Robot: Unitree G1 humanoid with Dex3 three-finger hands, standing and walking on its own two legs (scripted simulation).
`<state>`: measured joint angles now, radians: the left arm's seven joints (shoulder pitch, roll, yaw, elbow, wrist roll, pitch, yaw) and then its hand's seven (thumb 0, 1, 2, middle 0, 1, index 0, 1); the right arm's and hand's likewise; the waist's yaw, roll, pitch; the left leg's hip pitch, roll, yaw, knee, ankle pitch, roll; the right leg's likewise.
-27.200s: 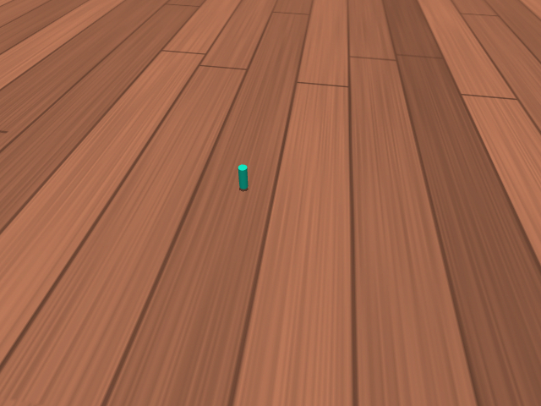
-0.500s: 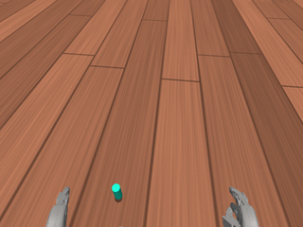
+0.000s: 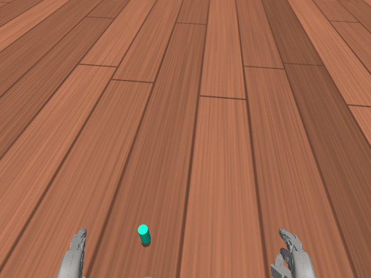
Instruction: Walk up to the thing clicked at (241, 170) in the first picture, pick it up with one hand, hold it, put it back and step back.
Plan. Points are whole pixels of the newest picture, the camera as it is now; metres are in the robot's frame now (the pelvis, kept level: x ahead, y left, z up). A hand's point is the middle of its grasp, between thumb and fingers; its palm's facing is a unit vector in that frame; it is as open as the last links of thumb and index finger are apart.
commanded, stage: home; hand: left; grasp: from the side
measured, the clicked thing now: (144, 234) +0.44 +0.19 -0.65
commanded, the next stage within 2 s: stand in 0.26 s
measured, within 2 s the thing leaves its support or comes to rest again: neither
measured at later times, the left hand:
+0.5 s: hand (101, 270) +0.17 +0.18 -0.05, palm faces +0.11 -0.96 -0.28, open 16.4 cm
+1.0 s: hand out of the picture +0.13 +0.23 -0.10, palm faces -0.02 -0.94 -0.34, open 7.6 cm
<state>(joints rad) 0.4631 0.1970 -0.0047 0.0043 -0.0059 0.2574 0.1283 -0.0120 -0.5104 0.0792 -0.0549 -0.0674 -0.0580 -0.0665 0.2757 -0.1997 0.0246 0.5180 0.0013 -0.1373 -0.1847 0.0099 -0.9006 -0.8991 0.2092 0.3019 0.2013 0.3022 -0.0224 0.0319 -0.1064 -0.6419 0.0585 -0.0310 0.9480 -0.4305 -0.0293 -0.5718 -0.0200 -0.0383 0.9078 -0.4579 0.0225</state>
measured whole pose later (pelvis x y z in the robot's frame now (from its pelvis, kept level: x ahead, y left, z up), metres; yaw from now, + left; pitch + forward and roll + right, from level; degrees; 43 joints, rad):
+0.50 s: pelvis +0.00 +0.00 +0.00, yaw +0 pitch +7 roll -2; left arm 0.46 0.20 0.00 0.01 -0.01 0.26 0.13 -0.01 -0.40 0.19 -0.11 -0.15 -0.11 -0.15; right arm 0.27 -0.20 0.02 0.52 0.00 -0.13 -0.18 0.01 -0.90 -0.90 0.21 0.30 0.20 0.30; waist -0.02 0.03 -0.11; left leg -0.63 0.06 -0.03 0.94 -0.43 -0.03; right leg -0.56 -0.02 -0.04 0.90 -0.46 0.02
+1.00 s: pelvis +0.00 +0.00 +0.01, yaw +0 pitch +1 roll +0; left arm 0.27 0.31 0.01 0.58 0.06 0.03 0.02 0.00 0.85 0.89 -0.20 -0.30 -0.20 -0.30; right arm 0.19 -0.29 -0.02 0.79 -0.06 -0.03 -0.02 0.01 -0.90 -0.89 0.21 0.30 0.20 0.30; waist 0.01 -0.01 0.00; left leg -0.47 0.02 0.00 0.83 -0.38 -0.01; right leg -0.42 -0.06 -0.02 0.84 -0.43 0.03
